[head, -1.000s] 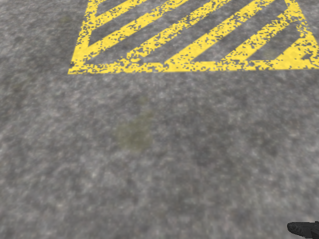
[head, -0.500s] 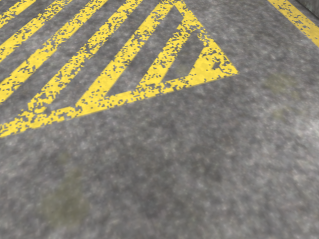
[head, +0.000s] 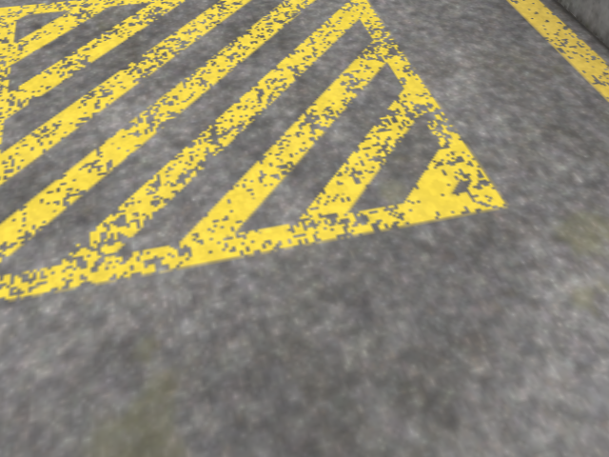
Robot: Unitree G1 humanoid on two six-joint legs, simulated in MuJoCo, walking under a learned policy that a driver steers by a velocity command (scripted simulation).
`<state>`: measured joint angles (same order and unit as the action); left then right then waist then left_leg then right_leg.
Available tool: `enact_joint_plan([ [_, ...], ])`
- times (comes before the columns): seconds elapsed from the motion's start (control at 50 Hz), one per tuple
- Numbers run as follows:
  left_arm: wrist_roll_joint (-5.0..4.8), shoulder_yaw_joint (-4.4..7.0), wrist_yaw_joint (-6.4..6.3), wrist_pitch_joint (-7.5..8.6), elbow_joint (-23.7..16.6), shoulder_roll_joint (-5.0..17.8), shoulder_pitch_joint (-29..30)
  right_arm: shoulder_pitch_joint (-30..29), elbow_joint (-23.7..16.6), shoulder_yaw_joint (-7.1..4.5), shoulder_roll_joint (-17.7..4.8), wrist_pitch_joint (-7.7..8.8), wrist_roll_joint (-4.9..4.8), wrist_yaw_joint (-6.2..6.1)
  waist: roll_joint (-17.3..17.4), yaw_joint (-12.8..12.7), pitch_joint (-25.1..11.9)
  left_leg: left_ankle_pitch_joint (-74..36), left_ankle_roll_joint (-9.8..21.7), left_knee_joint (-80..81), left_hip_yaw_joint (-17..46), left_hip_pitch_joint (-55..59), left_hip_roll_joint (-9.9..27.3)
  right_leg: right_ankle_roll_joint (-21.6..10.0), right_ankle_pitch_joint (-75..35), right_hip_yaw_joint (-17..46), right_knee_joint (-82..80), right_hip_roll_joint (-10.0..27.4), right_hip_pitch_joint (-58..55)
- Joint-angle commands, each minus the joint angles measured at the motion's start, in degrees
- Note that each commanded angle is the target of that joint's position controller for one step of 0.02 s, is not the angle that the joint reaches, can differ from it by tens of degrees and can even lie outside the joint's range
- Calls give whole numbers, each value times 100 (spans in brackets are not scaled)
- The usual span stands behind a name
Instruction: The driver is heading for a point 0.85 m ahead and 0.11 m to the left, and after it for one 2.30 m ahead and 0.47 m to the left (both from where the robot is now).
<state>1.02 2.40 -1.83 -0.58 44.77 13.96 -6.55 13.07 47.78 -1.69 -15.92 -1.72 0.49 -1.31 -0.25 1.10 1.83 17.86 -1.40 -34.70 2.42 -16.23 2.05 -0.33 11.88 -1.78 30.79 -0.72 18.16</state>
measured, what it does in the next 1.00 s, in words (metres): walks ahead: left foot, then right foot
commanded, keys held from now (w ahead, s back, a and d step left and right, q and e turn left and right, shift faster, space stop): q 0.30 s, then w+q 0.12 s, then w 0.08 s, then w+e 0.50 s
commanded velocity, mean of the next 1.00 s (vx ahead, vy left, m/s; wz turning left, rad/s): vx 0.24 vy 0.00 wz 0.14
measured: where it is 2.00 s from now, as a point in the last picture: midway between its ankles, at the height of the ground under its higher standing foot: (256, 348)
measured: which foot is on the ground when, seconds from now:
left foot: down 0.00-0.14, up 0.16-0.40, down 0.42-0.92, up 0.94-1.00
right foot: down 0.00-0.40, up 0.42-0.92, down 0.94-1.00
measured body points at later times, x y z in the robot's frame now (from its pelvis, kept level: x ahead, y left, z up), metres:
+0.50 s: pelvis +0.02 +0.05 +0.00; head +0.03 +0.09 +0.45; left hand +0.09 +0.36 -0.12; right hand +0.19 -0.20 -0.09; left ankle -0.02 +0.13 -0.73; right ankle +0.06 -0.11 -0.67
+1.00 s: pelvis +0.26 +0.08 -0.01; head +0.31 +0.09 +0.43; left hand +0.42 +0.36 -0.11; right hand +0.32 -0.20 -0.13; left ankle +0.02 +0.15 -0.64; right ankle +0.36 +0.01 -0.73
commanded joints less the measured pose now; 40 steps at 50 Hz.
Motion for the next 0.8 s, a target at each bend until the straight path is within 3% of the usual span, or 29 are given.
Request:
enact_joint_plan([
  [0.02,-16,270,-116,42,-355,652,60,-370,-502,-293,-1071,154,-35,-31,1214,-156,-21,-771,772,1394,1379,-551,777,-48,-1,2,209,-57,-403],
  [0.08,-39,345,-62,67,-350,667,11,-204,-615,-323,-1023,139,-101,-69,795,-72,-360,-1209,705,938,1345,-525,561,-170,-360,94,103,112,-735],
  [0.12,-56,426,-34,64,-277,810,-252,-283,-770,-309,-900,90,-115,-89,250,-161,-528,-1006,477,364,984,-944,241,-365,-530,349,-232,531,-1208],
  [0.14,-46,471,-43,47,-196,948,-518,-324,-860,-277,-746,63,-130,-92,-299,-235,-605,-643,255,-300,548,-1299,-33,-647,-672,798,-639,1057,-1486],
  [0.16,-22,502,-51,45,-155,1111,-598,-232,-928,-255,-613,32,-139,-75,-1062,-210,-687,236,51,-1183,-4,-1555,-300,-1144,-1174,1589,-1095,1917,-1611],
  [0.18,25,451,-83,86,-237,1029,-533,-289,-982,-317,-745,2,-109,-44,-1330,-291,-739,1792,-77,-2474,-60,-1858,-136,-1652,-1901,2083,-1285,2585,-1594],
  [0.2,44,398,-112,134,-301,975,-446,-303,-983,-404,-901,-33,-128,-8,-867,-254,-699,1951,-121,-3306,105,-1965,12,-1801,-2229,1997,-1314,2691,-1451],
  [0.22,11,393,-130,165,-368,1004,-114,-237,-958,-405,-788,-86,-179,8,-610,-70,-592,1668,-131,-3256,191,-1918,191,-1582,-2044,1511,-1286,2442,-1296],
  [0.24,-46,421,-133,182,-375,1101,159,-227,-956,-359,-643,-130,-184,18,-643,14,-445,1339,-139,-2770,139,-1789,310,-1324,-1818,1042,-1321,2180,-1118],
  [0.3,-55,468,-145,95,-290,1247,262,-320,-1022,-282,-480,-154,-159,135,-850,-81,-567,770,-142,-1572,-385,-770,183,-1047,-2133,36,-1121,1730,-804],
  [0.34,-160,495,-78,60,-211,1341,73,-231,-1046,-334,-592,-184,-197,234,-836,-103,-776,383,14,-800,-646,-237,58,-985,-897,-55,-1177,1832,-811],
  [0.36,-243,498,-28,58,-176,1358,102,-27,-981,-362,-595,-206,-198,262,-775,35,-783,22,163,-245,-827,197,-42,-864,98,-136,-1115,1826,-587],
  [0.38,-287,469,13,61,-129,1234,89,327,-814,-420,-652,-222,-195,259,-654,168,-759,-55,336,174,-978,794,-237,-671,1077,-271,-872,1735,-161],
  [0.4,-239,396,62,57,-75,920,17,829,-586,-520,-815,-212,-207,218,-120,283,-647,250,568,536,-734,1453,-313,-393,1909,-613,-15,1434,508],
  [0.42,-70,266,136,63,-226,487,284,1411,-526,-669,-1361,-148,-197,129,1440,480,-325,764,1170,1313,1365,2029,946,93,2768,-1096,2340,805,2115],
  [0.44,-99,273,148,194,-650,526,774,1235,-834,-668,-1873,104,-30,206,1758,480,-236,2034,2264,2361,4117,1645,2022,175,2730,53,3251,89,3423],
  [0.46,-283,363,172,317,-710,940,1111,889,-910,-565,-1444,296,53,221,1061,482,64,2638,2197,2806,3946,1452,2055,5,2039,541,3496,398,3614],
  [0.48,-324,415,189,398,-617,1095,901,577,-902,-468,-1177,403,7,169,1073,205,260,2428,1869,2783,3380,1317,1869,-115,1272,570,3283,543,3564],
  [0.5,-207,441,159,431,-372,1111,596,372,-932,-398,-952,443,-60,120,870,57,222,1827,1573,2620,2783,1317,1584,-83,747,550,3117,668,3315],
  [0.52,-115,439,152,450,-226,1066,427,246,-908,-355,-861,450,-84,75,877,-31,202,1226,1370,2631,2203,1297,1346,-18,272,530,2809,719,3103],
  [0.56,-144,398,221,470,-38,897,356,436,-856,-322,-786,527,-8,24,720,0,73,16,1187,2725,1443,1425,1108,51,-549,379,2534,681,2798],
  [0.6,-170,337,270,477,24,718,421,715,-748,-332,-779,578,-14,4,505,94,-7,-847,1107,2731,907,1693,1033,103,-1022,323,2135,656,2775],
  [0.7,-254,207,393,478,-83,543,810,957,-541,-370,-847,603,11,2,581,298,312,-1193,1048,3008,91,1646,1026,134,-1674,225,1039,523,2535],
  [0.8,-265,87,572,545,-328,462,1280,1164,-316,-397,-830,568,-43,16,429,481,665,-1858,1059,2934,-454,2094,1249,-131,-1511,57,247,355,2510],
])
Keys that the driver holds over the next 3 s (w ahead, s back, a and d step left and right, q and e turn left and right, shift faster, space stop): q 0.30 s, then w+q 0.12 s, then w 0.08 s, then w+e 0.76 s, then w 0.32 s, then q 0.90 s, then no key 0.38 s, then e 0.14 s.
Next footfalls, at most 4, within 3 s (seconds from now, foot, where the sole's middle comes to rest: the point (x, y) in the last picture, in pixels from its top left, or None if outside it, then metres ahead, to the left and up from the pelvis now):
0.42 left None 0.01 0.14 -0.77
0.94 right None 0.40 0.02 -0.77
1.38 left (198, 382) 0.68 0.24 -0.77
1.84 right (306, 310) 0.88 -0.01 -0.77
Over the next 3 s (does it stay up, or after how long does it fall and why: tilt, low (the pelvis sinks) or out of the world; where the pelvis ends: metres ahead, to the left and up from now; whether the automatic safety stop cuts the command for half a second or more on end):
stays up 0.77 0.12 0.01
